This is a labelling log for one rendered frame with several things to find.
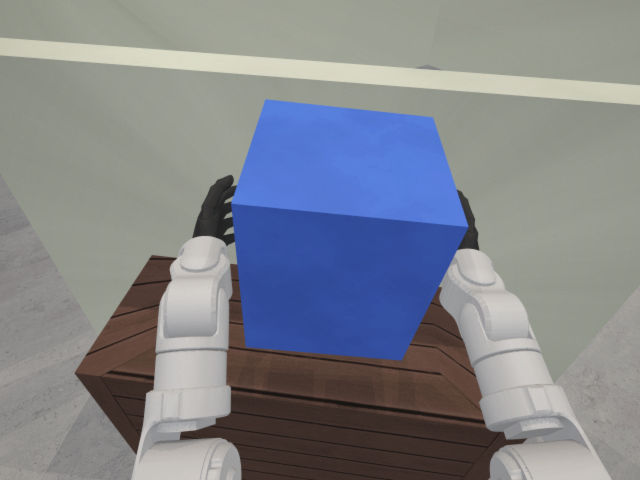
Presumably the robot left hand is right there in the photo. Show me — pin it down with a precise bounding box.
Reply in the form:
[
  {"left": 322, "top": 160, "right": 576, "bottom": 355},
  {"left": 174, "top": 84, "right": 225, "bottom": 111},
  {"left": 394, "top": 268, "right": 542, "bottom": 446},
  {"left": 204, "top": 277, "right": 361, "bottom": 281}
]
[{"left": 192, "top": 175, "right": 237, "bottom": 246}]

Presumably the carton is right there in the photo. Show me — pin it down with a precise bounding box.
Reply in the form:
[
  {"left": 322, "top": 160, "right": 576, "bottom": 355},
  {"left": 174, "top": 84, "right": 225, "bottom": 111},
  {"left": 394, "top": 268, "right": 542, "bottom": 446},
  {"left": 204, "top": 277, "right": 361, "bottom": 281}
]
[{"left": 231, "top": 99, "right": 469, "bottom": 361}]

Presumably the robot right hand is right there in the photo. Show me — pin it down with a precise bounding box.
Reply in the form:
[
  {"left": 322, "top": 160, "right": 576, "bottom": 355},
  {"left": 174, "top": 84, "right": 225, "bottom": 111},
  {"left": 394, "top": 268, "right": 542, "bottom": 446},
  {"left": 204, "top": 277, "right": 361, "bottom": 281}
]
[{"left": 457, "top": 190, "right": 480, "bottom": 251}]

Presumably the pedestal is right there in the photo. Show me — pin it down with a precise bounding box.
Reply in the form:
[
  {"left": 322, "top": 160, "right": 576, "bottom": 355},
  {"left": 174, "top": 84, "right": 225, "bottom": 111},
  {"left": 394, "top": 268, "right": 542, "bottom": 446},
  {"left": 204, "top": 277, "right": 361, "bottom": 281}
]
[{"left": 75, "top": 255, "right": 527, "bottom": 480}]

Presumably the left robot forearm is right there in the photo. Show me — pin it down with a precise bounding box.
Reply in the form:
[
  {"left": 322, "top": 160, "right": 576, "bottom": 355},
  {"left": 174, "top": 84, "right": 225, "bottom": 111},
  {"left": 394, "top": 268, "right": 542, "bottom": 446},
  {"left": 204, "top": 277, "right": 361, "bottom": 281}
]
[{"left": 131, "top": 236, "right": 233, "bottom": 480}]

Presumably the right robot upper arm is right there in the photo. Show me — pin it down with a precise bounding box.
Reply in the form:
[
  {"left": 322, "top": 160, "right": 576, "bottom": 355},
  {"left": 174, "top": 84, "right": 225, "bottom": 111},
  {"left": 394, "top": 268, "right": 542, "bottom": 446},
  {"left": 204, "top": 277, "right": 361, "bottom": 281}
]
[{"left": 490, "top": 439, "right": 609, "bottom": 480}]

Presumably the right robot forearm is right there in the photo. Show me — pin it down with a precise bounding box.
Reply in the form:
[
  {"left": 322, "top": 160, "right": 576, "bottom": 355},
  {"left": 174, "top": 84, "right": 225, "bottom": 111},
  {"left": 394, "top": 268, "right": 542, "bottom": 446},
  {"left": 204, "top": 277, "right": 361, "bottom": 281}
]
[{"left": 439, "top": 249, "right": 612, "bottom": 480}]

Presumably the left robot upper arm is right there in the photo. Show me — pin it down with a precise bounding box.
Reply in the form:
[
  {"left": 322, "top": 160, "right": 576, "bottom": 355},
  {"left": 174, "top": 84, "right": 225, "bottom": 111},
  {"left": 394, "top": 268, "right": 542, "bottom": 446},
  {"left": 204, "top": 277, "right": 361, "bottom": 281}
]
[{"left": 134, "top": 438, "right": 241, "bottom": 480}]

